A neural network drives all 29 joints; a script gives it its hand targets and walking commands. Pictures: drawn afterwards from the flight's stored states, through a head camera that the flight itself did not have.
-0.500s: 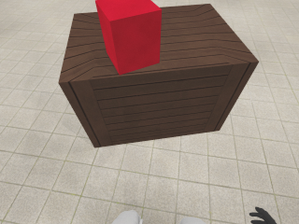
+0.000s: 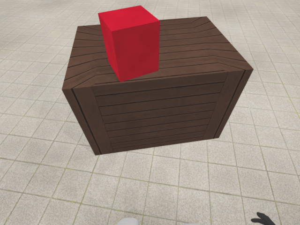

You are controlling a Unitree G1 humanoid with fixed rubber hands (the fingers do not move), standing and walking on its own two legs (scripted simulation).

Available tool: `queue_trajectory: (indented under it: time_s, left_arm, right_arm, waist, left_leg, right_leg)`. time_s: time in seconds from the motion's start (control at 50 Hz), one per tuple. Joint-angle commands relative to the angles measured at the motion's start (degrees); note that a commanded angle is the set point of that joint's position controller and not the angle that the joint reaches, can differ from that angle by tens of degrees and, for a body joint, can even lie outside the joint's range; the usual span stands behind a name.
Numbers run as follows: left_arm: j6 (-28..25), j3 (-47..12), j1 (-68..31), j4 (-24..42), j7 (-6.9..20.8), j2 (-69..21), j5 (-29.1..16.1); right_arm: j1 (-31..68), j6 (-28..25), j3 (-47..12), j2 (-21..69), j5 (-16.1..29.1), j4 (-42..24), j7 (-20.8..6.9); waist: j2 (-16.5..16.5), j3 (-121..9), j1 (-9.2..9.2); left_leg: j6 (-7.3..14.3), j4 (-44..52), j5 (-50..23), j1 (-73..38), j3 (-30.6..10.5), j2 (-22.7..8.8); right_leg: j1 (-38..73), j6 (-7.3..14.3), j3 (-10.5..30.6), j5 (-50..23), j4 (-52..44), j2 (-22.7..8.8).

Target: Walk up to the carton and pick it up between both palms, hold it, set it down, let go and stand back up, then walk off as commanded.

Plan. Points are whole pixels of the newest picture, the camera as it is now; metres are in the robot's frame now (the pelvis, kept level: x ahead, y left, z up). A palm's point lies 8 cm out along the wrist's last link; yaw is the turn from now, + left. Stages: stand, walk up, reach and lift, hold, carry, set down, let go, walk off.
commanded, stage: stand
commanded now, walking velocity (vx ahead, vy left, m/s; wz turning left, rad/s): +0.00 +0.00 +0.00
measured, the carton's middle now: (130, 44) +0.87 +0.13 +0.03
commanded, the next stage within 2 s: none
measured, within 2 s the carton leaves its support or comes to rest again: neither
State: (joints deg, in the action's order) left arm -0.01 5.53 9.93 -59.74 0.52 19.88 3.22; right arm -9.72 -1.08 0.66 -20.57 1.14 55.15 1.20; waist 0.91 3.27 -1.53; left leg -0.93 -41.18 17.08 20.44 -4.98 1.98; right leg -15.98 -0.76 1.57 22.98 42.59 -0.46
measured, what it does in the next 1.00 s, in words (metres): stands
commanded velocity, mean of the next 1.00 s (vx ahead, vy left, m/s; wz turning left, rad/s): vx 0.00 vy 0.00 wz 0.00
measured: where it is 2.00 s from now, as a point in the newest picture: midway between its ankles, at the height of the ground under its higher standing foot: outside the picture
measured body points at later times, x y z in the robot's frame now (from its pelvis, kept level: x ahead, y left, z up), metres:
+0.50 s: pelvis +0.00 +0.00 +0.00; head +0.01 +0.00 +0.45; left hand +0.06 +0.31 -0.13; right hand +0.10 -0.31 -0.11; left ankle +0.06 +0.13 -0.71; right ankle +0.00 -0.13 -0.71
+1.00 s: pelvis +0.00 +0.00 +0.00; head +0.00 +0.00 +0.45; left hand +0.06 +0.31 -0.13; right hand +0.10 -0.31 -0.11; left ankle +0.06 +0.13 -0.71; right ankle +0.00 -0.13 -0.71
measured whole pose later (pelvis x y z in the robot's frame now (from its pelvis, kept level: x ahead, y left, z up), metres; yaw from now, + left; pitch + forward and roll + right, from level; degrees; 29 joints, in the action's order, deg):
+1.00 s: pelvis +0.00 +0.00 +0.00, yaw +0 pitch -3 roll +0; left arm 0.0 5.5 9.9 -60.4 0.5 19.9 3.2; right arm -9.3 -1.1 0.5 -20.6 1.1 56.8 1.2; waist 0.9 3.4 -1.5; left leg -1.2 -39.1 15.8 20.2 -5.0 1.9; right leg -16.0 -0.8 1.6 22.0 41.0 -0.5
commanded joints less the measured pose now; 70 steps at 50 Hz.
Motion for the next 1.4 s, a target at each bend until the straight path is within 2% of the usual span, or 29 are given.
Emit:
queue_trajectory:
  time_s: [0.0, 0.02, 0.04, 0.08, 0.12, 0.22, 0.28, 0.3, 0.32, 0.34, 0.42, 0.46, 0.52, 0.54, 0.64, 0.66, 0.7, 0.72, 0.76, 0.8, 0.88, 0.9, 0.92, 1.12, 1.14, 1.18, 1.22, 1.28, 1.38]
  left_arm:
    - [-2.3, 0.0, -7.8, 4.0, -0.3, 12.1, -3.0]
    - [-2.0, -0.4, -6.6, 4.2, -0.4, 12.6, -3.0]
    - [-1.8, 0.5, -6.1, 3.9, -0.6, 13.8, -2.5]
    - [-2.3, 0.2, -4.7, 3.0, -0.5, 13.2, -2.7]
    - [-2.4, -0.5, -6.6, 2.7, -0.3, 11.7, -3.2]
    - [-2.0, 0.0, -5.3, 2.5, -0.9, 12.9, -2.6]
    - [-1.9, -0.5, -6.1, 2.4, -0.5, 11.3, -3.3]
    - [-1.7, -0.3, -6.2, 2.8, -0.6, 12.6, -2.5]
    - [-1.7, -0.1, -7.0, 2.9, -0.4, 12.6, -3.1]
    - [-1.6, -0.1, -7.1, 3.0, -0.5, 12.1, -2.9]
    - [-2.4, -0.7, -5.8, 2.4, -0.5, 13.2, -2.4]
    - [-1.7, -0.8, -7.3, 2.8, -0.2, 11.7, -2.9]
    - [-1.3, -0.1, -6.6, 2.8, -0.7, 13.1, -3.8]
    - [-2.2, -0.9, -5.0, 3.1, -0.6, 11.3, -3.2]
    - [-2.0, -0.4, -5.9, 3.3, -0.6, 11.7, -3.5]
    - [-2.1, -0.9, -4.7, 2.1, -0.7, 10.3, -3.7]
    - [-2.0, -0.6, -7.3, 2.7, -0.5, 11.5, -3.1]
    - [-1.6, -0.6, -6.6, 3.6, -0.6, 11.8, -3.5]
    - [-1.5, -0.3, -7.5, 3.2, -0.5, 12.8, -2.8]
    - [-1.6, -0.2, -7.0, 2.6, -0.6, 12.3, -3.2]
    - [-2.1, -0.7, -6.0, 2.8, -0.5, 12.8, -3.0]
    - [-2.0, -0.3, -5.9, 3.0, -0.3, 14.2, -2.5]
    - [-1.7, 0.2, -5.5, 2.0, -0.3, 14.3, -2.8]
    - [-1.8, -0.1, -5.5, 3.3, -0.6, 12.1, -3.1]
    - [-1.9, -0.1, -6.0, 3.2, -0.4, 12.8, -3.0]
    - [-2.4, -0.5, -8.0, 3.5, -0.7, 12.7, -2.9]
    - [-1.7, 0.3, -7.4, 3.3, -0.4, 13.0, -2.9]
    - [-1.4, -0.1, -4.2, 2.2, -0.4, 11.5, -3.3]
    - [-1.5, -0.1, -7.4, 3.2, -0.3, 12.9, -3.1]
  right_arm:
    - [9.1, -1.7, 2.7, -13.0, -2.7, -1.2, -0.3]
    - [7.8, -1.9, 2.3, -12.2, -2.6, -0.5, -0.4]
    - [8.2, -1.7, 2.4, -13.3, -3.0, -0.9, -0.2]
    - [5.7, -1.5, 2.4, -10.9, -2.4, 0.1, -0.4]
    - [6.5, -1.9, 2.1, -12.5, -1.9, 0.5, -0.4]
    - [6.9, -1.8, 1.6, -11.5, -1.9, 1.0, -0.2]
    - [5.9, -1.8, 1.5, -12.8, -2.1, 0.1, -0.3]
    - [7.0, -2.0, 1.4, -11.3, -2.3, 0.7, -0.3]
    - [7.2, -1.7, 1.2, -11.2, -2.4, 0.1, -0.2]
    - [8.9, -1.5, 2.2, -13.1, -2.4, 0.8, -0.4]
    - [5.1, -1.3, 1.8, -11.9, -1.9, 1.2, -0.4]
    - [5.6, -1.8, 2.2, -12.5, -2.1, 0.5, -0.2]
    - [6.8, -2.2, 1.9, -12.3, -2.4, 0.1, -0.4]
    - [8.6, -2.0, 0.9, -9.5, -2.3, 0.0, -0.5]
    - [7.6, -2.0, 2.5, -14.5, -2.6, -0.5, 0.0]
    - [7.7, -2.1, 2.3, -12.3, -2.7, -0.6, -0.2]
    - [7.3, -2.2, 1.7, -10.3, -2.4, -0.1, -0.1]
    - [6.9, -2.2, 1.5, -11.1, -2.2, 0.1, -0.2]
    - [8.4, -1.3, 1.7, -12.2, -2.2, 1.0, 0.2]
    - [7.9, -1.8, 1.5, -11.4, -2.7, 0.7, -0.1]
    - [7.1, -1.9, 1.5, -11.7, -2.4, 0.9, -0.3]
    - [6.0, -1.6, 1.2, -10.4, -2.2, -0.1, -0.3]
    - [4.6, -1.6, 1.8, -12.0, -1.9, 1.4, -0.4]
    - [7.0, -1.9, 1.9, -12.3, -2.5, 0.7, -0.2]
    - [7.4, -1.8, 1.8, -11.6, -1.8, 0.2, -0.3]
    - [7.4, -1.5, 1.4, -10.7, -2.6, 0.6, -0.5]
    - [6.4, -1.7, 1.5, -10.9, -2.2, 0.1, -0.6]
    - [8.3, -1.7, 1.5, -12.7, -2.5, 0.3, -0.3]
    - [7.6, -1.5, 1.4, -11.8, -2.1, 0.9, -0.5]
  waist:
    - [-1.0, -2.5, 1.53]
    - [-6.1, -1.5, 1.83]
    - [-3.6, -1.1, 1.38]
    - [-4.7, -3.2, 0.90]
    - [1.3, -4.0, 2.04]
    - [-6.3, -4.8, 0.63]
    - [-0.1, -0.9, 1.88]
    - [-3.4, -1.2, 1.68]
    - [-0.9, -1.1, 1.41]
    - [-5.2, -4.7, 1.61]
    - [0.9, -0.8, 1.41]
    - [-3.1, -1.6, 2.81]
    - [-5.0, -5.5, 0.51]
    - [-1.6, -5.8, -0.30]
    - [-1.2, -5.8, 0.13]
    - [-4.7, -7.0, 0.74]
    - [-1.6, -4.4, 1.17]
    - [-5.1, -3.7, 1.24]
    - [-0.8, -2.0, 1.55]
    - [-4.8, -1.7, 0.69]
    - [-3.5, -1.2, 2.21]
    - [0.5, -0.7, 1.79]
    - [-2.1, -2.2, 2.18]
    - [-3.4, -4.2, 1.53]
    - [-0.1, -4.8, 1.45]
    - [-2.8, -1.4, 1.98]
    - [-0.9, -1.7, 2.82]
    - [-7.3, -1.8, 0.56]
    - [-2.1, -0.7, 1.15]
  left_leg:
    - [3.9, 14.5, -1.4, -3.8, -8.0, -7.4]
    - [4.2, 16.4, 0.8, -4.6, -9.9, -7.9]
    - [4.0, 17.8, 0.9, -2.7, -9.9, -8.1]
    - [3.4, 13.5, -3.2, -3.0, -7.4, -6.6]
    - [3.5, 13.8, -9.1, -6.5, -6.4, -6.7]
    - [4.0, 14.7, -10.4, -5.7, -8.0, -7.6]
    - [4.5, 17.5, -2.9, -2.0, -9.1, -7.4]
    - [3.6, 15.9, -4.1, -3.9, -7.3, -6.8]
    - [4.0, 16.7, -5.4, -3.1, -8.6, -7.1]
    - [4.5, 15.9, -2.9, -6.6, -8.5, -7.8]
    - [3.6, 14.1, -0.3, -3.1, -6.4, -5.9]
    - [3.4, 15.0, -4.8, -6.3, -8.1, -6.6]
    - [4.0, 15.6, -9.2, -4.8, -8.7, -6.9]
    - [4.4, 14.3, -12.6, -4.4, -7.2, -7.3]
    - [3.7, 13.5, -17.0, -7.4, -6.7, -7.1]
    - [4.2, 13.1, -15.6, -8.0, -6.8, -7.1]
    - [4.1, 15.1, -12.7, -7.1, -7.5, -7.6]
    - [4.0, 16.1, -10.4, -5.4, -7.6, -7.3]
    - [4.0, 15.7, -4.4, -3.5, -7.3, -7.4]
    - [4.3, 17.8, -2.9, -3.2, -9.7, -7.8]
    - [4.1, 15.5, -2.2, -2.7, -7.8, -6.7]
    - [3.3, 15.0, -3.4, -4.9, -5.9, -5.9]
    - [3.3, 15.5, -1.7, -5.6, -7.3, -6.7]
    - [3.8, 15.1, -9.8, -5.6, -7.4, -7.5]
    - [3.3, 13.1, -8.9, -5.4, -6.6, -6.6]
    - [3.7, 14.8, -5.7, -4.1, -6.4, -6.7]
    - [3.9, 18.2, 1.6, -2.9, -8.4, -7.6]
    - [4.3, 18.9, 3.7, -1.4, -10.3, -7.5]
    - [4.0, 17.4, -2.3, -3.4, -8.8, -7.2]
  right_leg:
    - [-2.6, 5.1, 9.8, 2.6, -19.1, -6.3]
    - [-3.8, 5.2, 9.0, 2.5, -18.3, -4.9]
    - [-1.4, 4.3, 6.9, 1.9, -18.2, -4.1]
    - [0.7, 4.5, 10.3, 3.3, -20.6, -6.5]
    - [0.2, 4.9, 9.2, -3.2, -19.5, -6.1]
    - [1.5, 4.6, 8.5, -5.9, -17.7, -5.4]
    - [0.8, 5.0, 7.9, -4.8, -18.7, -5.0]
    - [-0.5, 5.0, 8.9, -3.5, -19.1, -5.7]
    - [0.5, 5.2, 8.2, -1.3, -18.7, -5.7]
    - [-1.0, 4.9, 8.8, -2.5, -18.1, -5.3]
    - [-0.6, 4.6, 11.3, 4.6, -22.9, -7.1]
    - [-3.7, 4.9, 10.2, -1.4, -19.9, -6.1]
    - [2.5, 4.3, 7.3, -6.0, -16.7, -4.6]
    - [4.0, 4.5, 7.5, -9.3, -17.4, -6.0]
    - [3.1, 4.4, 6.6, -13.6, -16.0, -5.2]
    - [2.0, 4.6, 8.3, -11.8, -15.8, -5.5]
    - [1.2, 4.9, 7.6, -9.9, -16.1, -5.4]
    - [1.5, 4.6, 8.7, -9.2, -17.3, -5.6]
    - [-1.3, 4.7, 9.4, -4.3, -19.1, -6.2]
    - [-0.6, 4.0, 7.5, -2.6, -17.4, -4.6]
    - [-1.4, 4.8, 10.1, 0.0, -19.8, -6.1]
    - [-1.7, 4.9, 9.4, 3.1, -20.8, -6.3]
    - [-2.8, 4.7, 10.0, 4.7, -20.0, -6.1]
    - [0.7, 4.3, 6.9, -5.8, -17.1, -4.9]
    - [0.6, 4.0, 7.9, -5.3, -18.9, -5.2]
    - [-1.5, 4.8, 9.4, -2.7, -19.2, -5.9]
    - [-0.7, 4.4, 8.0, 2.2, -19.4, -5.1]
    - [0.8, 4.6, 7.5, -2.6, -17.0, -4.4]
    - [-0.6, 4.6, 8.3, -2.9, -18.9, -5.1]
